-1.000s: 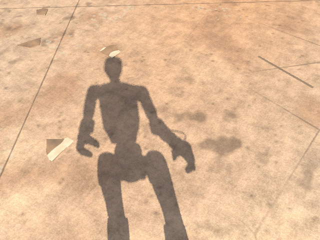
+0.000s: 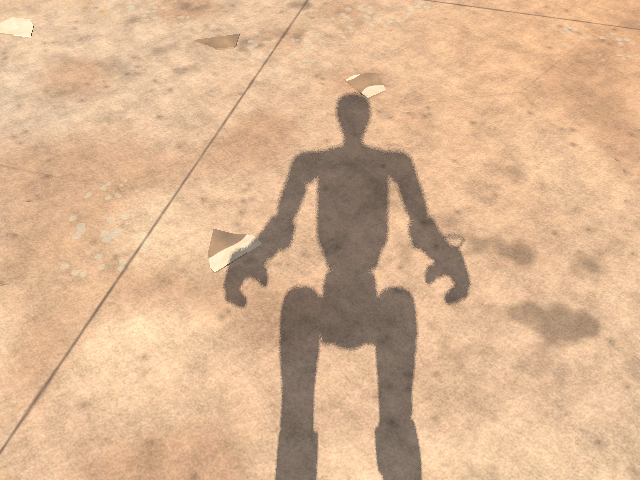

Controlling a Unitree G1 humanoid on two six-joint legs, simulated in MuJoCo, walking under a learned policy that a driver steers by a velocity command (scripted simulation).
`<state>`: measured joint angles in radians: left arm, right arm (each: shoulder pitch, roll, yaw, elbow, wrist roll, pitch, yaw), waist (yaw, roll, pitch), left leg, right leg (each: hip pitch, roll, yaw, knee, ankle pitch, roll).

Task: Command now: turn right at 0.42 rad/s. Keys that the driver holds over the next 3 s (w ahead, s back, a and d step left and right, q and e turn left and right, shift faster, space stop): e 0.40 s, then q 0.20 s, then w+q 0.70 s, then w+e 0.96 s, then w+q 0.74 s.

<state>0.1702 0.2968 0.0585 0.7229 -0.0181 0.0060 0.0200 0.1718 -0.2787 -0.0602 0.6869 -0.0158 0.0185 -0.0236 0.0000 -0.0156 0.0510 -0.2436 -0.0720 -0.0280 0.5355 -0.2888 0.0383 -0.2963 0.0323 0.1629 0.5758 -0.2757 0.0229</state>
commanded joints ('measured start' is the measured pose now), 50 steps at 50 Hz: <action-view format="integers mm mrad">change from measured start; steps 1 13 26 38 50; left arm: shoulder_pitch -40 -30 -61 54 -123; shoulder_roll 128 104 54 169 143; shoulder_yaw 35 33 -10 37 31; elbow -104 -153 -138 -44 -126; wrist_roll -4 -13 37 5 26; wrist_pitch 1 33 -17 -33 -129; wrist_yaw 8 -49 -1 -1 -64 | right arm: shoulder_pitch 34 -8 21 -65 214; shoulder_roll -139 -204 -82 -101 -156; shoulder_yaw -50 -67 -24 -7 -26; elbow -70 -66 -18 -60 -18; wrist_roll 0 34 21 48 34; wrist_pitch -14 3 5 -40 -83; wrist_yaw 1 -11 -8 19 28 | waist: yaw -12 -19 -18 73 -47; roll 99 171 -97 -64 87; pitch -86 -135 -158 10 11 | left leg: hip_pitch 132 165 -196 -312 394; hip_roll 214 343 136 150 323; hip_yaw -221 -18 -24 3 -381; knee -151 -107 426 180 -322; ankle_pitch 192 535 -22 -206 176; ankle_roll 107 161 -137 -9 235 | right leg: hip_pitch -144 -57 139 262 -588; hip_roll -11 -41 -199 -362 -93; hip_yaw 30 -228 5 210 -114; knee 78 87 -232 -390 428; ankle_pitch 77 -60 443 -271 -37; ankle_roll -38 26 -228 -284 -21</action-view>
